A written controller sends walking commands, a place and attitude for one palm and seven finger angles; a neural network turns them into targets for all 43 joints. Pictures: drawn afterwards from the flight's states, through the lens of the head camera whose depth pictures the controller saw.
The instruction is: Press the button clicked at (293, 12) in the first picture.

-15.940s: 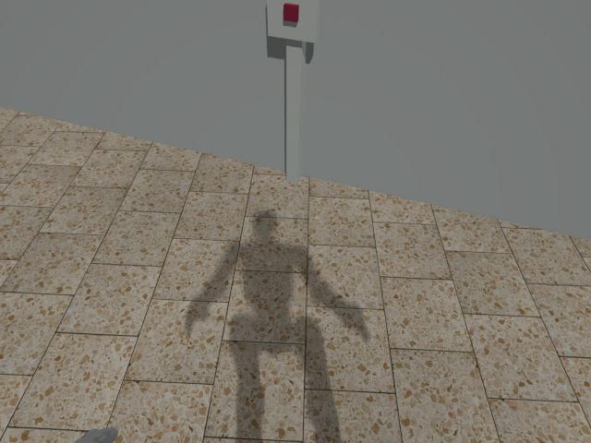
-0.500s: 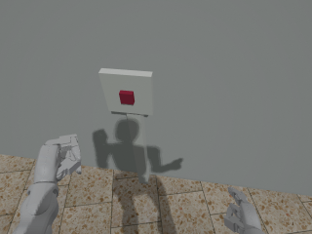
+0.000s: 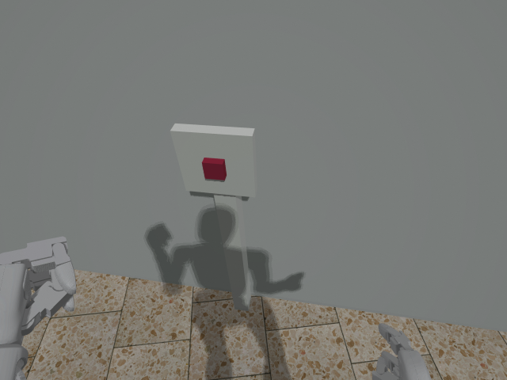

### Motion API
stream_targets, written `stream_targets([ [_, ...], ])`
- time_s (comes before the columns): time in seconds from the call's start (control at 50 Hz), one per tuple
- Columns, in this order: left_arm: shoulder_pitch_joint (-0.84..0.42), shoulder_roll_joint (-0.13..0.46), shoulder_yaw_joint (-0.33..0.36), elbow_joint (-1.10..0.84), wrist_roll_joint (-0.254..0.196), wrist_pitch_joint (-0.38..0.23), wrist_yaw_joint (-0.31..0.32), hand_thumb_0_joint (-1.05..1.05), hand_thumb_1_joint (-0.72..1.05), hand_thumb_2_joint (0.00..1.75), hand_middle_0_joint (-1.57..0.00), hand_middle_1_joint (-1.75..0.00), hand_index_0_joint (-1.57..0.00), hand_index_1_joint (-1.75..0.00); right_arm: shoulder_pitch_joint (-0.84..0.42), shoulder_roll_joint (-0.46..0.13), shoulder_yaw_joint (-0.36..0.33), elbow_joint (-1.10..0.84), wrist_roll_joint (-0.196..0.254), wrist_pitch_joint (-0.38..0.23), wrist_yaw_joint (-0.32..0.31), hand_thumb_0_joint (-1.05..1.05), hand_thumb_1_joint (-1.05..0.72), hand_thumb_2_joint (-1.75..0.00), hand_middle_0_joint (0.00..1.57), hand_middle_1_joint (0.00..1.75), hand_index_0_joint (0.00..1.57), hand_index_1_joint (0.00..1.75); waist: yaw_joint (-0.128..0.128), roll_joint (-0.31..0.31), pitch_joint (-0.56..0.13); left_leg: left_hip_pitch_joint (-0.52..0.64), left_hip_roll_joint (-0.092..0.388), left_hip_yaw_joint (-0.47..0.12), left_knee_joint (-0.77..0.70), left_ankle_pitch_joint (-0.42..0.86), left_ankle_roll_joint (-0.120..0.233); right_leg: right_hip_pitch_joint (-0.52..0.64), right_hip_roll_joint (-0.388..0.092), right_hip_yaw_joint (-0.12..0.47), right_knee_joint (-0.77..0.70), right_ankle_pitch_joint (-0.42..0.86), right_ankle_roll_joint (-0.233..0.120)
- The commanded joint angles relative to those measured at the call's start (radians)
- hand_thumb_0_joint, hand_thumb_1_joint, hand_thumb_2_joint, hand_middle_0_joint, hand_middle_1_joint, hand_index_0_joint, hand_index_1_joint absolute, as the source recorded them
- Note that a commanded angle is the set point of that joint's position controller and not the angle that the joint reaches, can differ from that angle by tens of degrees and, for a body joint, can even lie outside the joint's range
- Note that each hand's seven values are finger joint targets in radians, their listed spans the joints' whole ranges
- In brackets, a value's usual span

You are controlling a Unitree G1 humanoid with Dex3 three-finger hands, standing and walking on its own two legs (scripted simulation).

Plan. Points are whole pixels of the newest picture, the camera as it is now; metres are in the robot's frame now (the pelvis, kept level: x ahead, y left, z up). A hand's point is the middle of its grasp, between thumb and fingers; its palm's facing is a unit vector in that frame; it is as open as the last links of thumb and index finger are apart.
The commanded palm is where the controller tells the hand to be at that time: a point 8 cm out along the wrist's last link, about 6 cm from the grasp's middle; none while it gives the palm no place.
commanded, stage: draw the hand back to the body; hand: left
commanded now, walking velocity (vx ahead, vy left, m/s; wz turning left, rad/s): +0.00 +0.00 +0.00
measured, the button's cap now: (215, 168) +0.54 +0.17 +0.03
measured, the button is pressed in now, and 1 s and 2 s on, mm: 0 0 0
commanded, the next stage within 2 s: step back with the hand held close in 0.18 s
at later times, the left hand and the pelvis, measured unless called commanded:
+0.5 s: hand (74, 294) +0.17 +0.24 +0.15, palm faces +0.35 -0.82 -0.45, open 3.1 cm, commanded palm +0.10 +0.28 +0.17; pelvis -0.03 +0.00 +0.00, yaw +0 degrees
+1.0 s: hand (38, 338) +0.11 +0.25 +0.15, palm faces +0.34 -0.81 -0.48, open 3.1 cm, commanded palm +0.05 +0.29 +0.17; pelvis -0.08 +0.01 -0.01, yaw +0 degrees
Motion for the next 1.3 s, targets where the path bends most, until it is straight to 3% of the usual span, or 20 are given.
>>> stream_targets([
  [0.0,-0.099,0.141,0.088,-0.188,0.000,-0.068,0.023,0.00,0.90,0.90,-1.30,-1.50,-1.30,-1.50,-0.137,-0.095,-0.040,-0.164,-0.004,-0.069,-0.009,0.00,-0.90,-0.90,0.20,0.30,0.20,0.30,-0.006,-0.020,-0.019,-0.005,0.037,-0.041,-0.062,0.282,-0.018,-0.033,0.001,0.016,-0.041,0.188,-0.024],
  [0.04,-0.101,0.154,0.099,-0.184,-0.001,-0.072,0.026,0.00,0.90,0.90,-1.30,-1.50,-1.30,-1.50,-0.141,-0.096,-0.040,-0.163,-0.006,-0.073,-0.015,0.00,-0.90,-0.90,0.20,0.30,0.20,0.30,-0.002,-0.047,-0.021,-0.008,0.034,-0.037,-0.062,0.250,-0.014,-0.031,0.003,0.020,-0.055,0.168,-0.024],
  [0.24,-0.104,0.149,0.101,-0.190,-0.002,-0.081,0.027,0.00,0.90,0.90,-1.30,-1.50,-1.30,-1.50,-0.153,-0.086,-0.036,-0.159,-0.009,-0.091,-0.018,0.00,-0.90,-0.90,0.20,0.30,0.20,0.30,0.003,-0.010,0.010,-0.019,0.029,-0.035,-0.069,0.208,-0.015,-0.035,0.002,0.035,-0.082,0.136,-0.027],
  [0.26,-0.102,0.145,0.101,-0.180,-0.005,-0.082,0.027,0.00,0.90,0.90,-1.30,-1.50,-1.30,-1.50,-0.152,-0.084,-0.035,-0.158,-0.010,-0.090,-0.019,0.00,-0.90,-0.90,0.20,0.30,0.20,0.30,0.002,-0.034,0.017,-0.022,0.029,-0.036,-0.073,0.200,-0.013,-0.035,0.001,0.032,-0.082,0.126,-0.025],
  [0.28,-0.173,0.131,0.077,-0.155,-0.001,-0.080,0.027,0.00,0.90,0.90,-1.30,-1.50,-1.30,-1.50,-0.149,-0.088,-0.034,-0.148,-0.010,-0.087,-0.020,0.00,-0.90,-0.90,0.20,0.30,0.20,0.30,-0.012,-0.035,0.032,-0.021,0.028,-0.033,-0.076,0.182,-0.010,-0.051,0.000,0.035,-0.089,0.107,-0.023],
  [0.3,-0.239,0.234,0.195,-0.214,-0.006,-0.119,0.030,0.00,0.90,0.90,-1.30,-1.50,-1.30,-1.50,-0.134,-0.115,-0.039,-0.189,-0.002,-0.059,-0.014,0.00,-0.90,-0.90,0.20,0.30,0.20,0.30,-0.055,-0.043,0.111,-0.113,0.043,-0.068,-0.052,0.105,0.010,-0.167,-0.049,0.136,-0.147,0.084,-0.020],
  [0.32,-0.135,0.167,0.149,-0.127,-0.003,-0.121,0.023,0.00,0.90,0.90,-1.30,-1.50,-1.30,-1.50,-0.136,-0.099,-0.042,-0.168,-0.007,-0.041,-0.013,0.00,-0.90,-0.90,0.20,0.30,0.20,0.30,-0.056,-0.073,0.084,-0.090,0.039,-0.074,-0.033,0.092,0.013,-0.190,-0.070,0.141,-0.166,0.045,-0.023],
  [0.36,-0.076,0.154,0.131,-0.157,0.004,-0.140,0.019,0.00,0.90,0.90,-1.30,-1.50,-1.30,-1.50,-0.140,-0.105,-0.047,-0.178,-0.013,-0.019,-0.009,0.00,-0.90,-0.90,0.20,0.30,0.20,0.30,-0.057,-0.061,0.029,-0.092,0.040,-0.069,-0.025,0.127,0.010,-0.175,-0.079,0.120,-0.148,0.070,-0.024],
  [0.44,0.017,0.173,0.153,-0.209,0.001,-0.158,0.026,0.00,0.90,0.90,-1.30,-1.50,-1.30,-1.50,-0.136,-0.112,-0.061,-0.193,-0.012,0.008,-0.012,0.00,-0.90,-0.90,0.20,0.30,0.20,0.30,-0.057,-0.025,-0.104,-0.094,0.055,-0.070,-0.034,0.252,0.007,-0.102,-0.071,0.074,-0.059,0.218,-0.015],
  [0.46,0.035,0.180,0.166,-0.210,-0.002,-0.159,0.030,0.00,0.90,0.90,-1.30,-1.50,-1.30,-1.50,-0.135,-0.107,-0.064,-0.199,-0.009,0.015,-0.013,0.00,-0.90,-0.90,0.20,0.30,0.20,0.30,-0.055,-0.049,-0.134,-0.104,0.061,-0.077,-0.036,0.292,0.004,-0.078,-0.066,0.065,-0.032,0.250,-0.011],
  [0.62,0.080,0.200,0.191,-0.253,-0.005,-0.162,0.035,0.00,0.90,0.90,-1.30,-1.50,-1.30,-1.50,-0.133,-0.112,-0.085,-0.232,0.003,0.036,-0.017,0.00,-0.90,-0.90,0.20,0.30,0.20,0.30,-0.055,-0.030,-0.175,-0.153,0.096,-0.095,-0.020,0.454,0.002,-0.070,-0.043,0.045,0.095,0.352,0.004],
  [0.7,0.073,0.192,0.181,-0.264,0.003,-0.164,0.038,0.00,0.90,0.90,-1.30,-1.50,-1.30,-1.50,-0.129,-0.118,-0.087,-0.238,0.004,0.029,-0.019,0.00,-0.90,-0.90,0.20,0.30,0.20,0.30,-0.058,-0.022,-0.136,-0.252,0.113,-0.110,-0.044,0.299,0.018,-0.077,-0.039,0.062,0.119,0.258,0.006],
  [0.82,0.050,0.197,0.195,-0.286,0.020,-0.185,0.048,0.00,0.90,0.90,-1.30,-1.50,-1.30,-1.50,-0.120,-0.123,-0.086,-0.246,0.002,0.009,-0.020,0.00,-0.90,-0.90,0.20,0.30,0.20,0.30,-0.067,-0.038,-0.086,-0.438,0.116,-0.137,-0.071,-0.069,0.046,-0.058,-0.047,0.112,0.130,0.127,-0.001],
  [0.94,0.028,0.209,0.201,-0.308,0.025,-0.212,0.065,0.00,0.90,0.90,-1.30,-1.50,-1.30,-1.50,-0.102,-0.124,-0.085,-0.233,-0.006,-0.011,-0.024,0.00,-0.90,-0.90,0.20,0.30,0.20,0.30,-0.079,-0.072,-0.073,-0.403,0.085,-0.139,-0.011,-0.169,0.034,-0.187,-0.074,0.152,0.035,-0.057,-0.021],
  [1.0,0.030,0.199,0.193,-0.311,0.029,-0.228,0.072,0.00,0.90,0.90,-1.30,-1.50,-1.30,-1.50,-0.100,-0.122,-0.080,-0.228,-0.006,-0.025,-0.026,0.00,-0.90,-0.90,0.20,0.30,0.20,0.30,-0.081,-0.027,-0.071,-0.409,0.107,-0.163,-0.041,-0.196,0.040,-0.195,-0.053,0.124,0.065,-0.076,-0.013],
  [1.06,0.030,0.201,0.207,-0.329,0.042,-0.239,0.071,0.00,0.90,0.90,-1.30,-1.50,-1.30,-1.50,-0.109,-0.131,-0.079,-0.230,-0.009,-0.042,-0.032,0.00,-0.90,-0.90,0.20,0.30,0.20,0.30,-0.071,0.080,-0.085,-0.590,0.193,-0.254,-0.196,-0.288,0.074,-0.001,0.018,0.064,0.270,0.048,0.012],
  [1.14,0.034,0.216,0.236,-0.313,0.049,-0.249,0.060,0.00,0.90,0.90,-1.30,-1.50,-1.30,-1.50,-0.115,-0.124,-0.087,-0.230,-0.015,-0.056,-0.027,0.00,-0.90,-0.90,0.20,0.30,0.20,0.30,-0.064,0.048,-0.087,-0.657,0.207,-0.248,-0.147,-0.185,0.094,0.057,0.035,0.094,0.341,0.139,0.014],
  [1.18,0.050,0.212,0.230,-0.326,0.034,-0.255,0.053,0.00,0.90,0.90,-1.30,-1.50,-1.30,-1.50,-0.102,-0.122,-0.088,-0.219,-0.012,-0.057,-0.020,0.00,-0.90,-0.90,0.20,0.30,0.20,0.30,-0.069,-0.007,-0.126,-0.537,0.162,-0.195,-0.049,0.027,0.069,-0.003,0.009,0.132,0.276,0.286,0.001],
  [1.22,0.047,0.211,0.224,-0.342,0.031,-0.261,0.047,0.00,0.90,0.90,-1.30,-1.50,-1.30,-1.50,-0.095,-0.122,-0.091,-0.212,-0.013,-0.054,-0.013,0.00,-0.90,-0.90,0.20,0.30,0.20,0.30,-0.071,-0.009,-0.164,-0.496,0.141,-0.170,-0.006,0.056,0.055,-0.026,-0.014,0.171,0.255,0.323,-0.009],
  [1.28,0.055,0.232,0.230,-0.335,0.021,-0.259,0.048,0.00,0.90,0.90,-1.30,-1.50,-1.30,-1.50,-0.097,-0.107,-0.095,-0.205,-0.010,-0.041,-0.008,0.00,-0.90,-0.90,0.20,0.30,0.20,0.30,-0.081,-0.101,-0.200,-0.373,0.078,-0.111,0.120,0.064,0.017,-0.150,-0.100,0.264,0.131,0.326,-0.040],
])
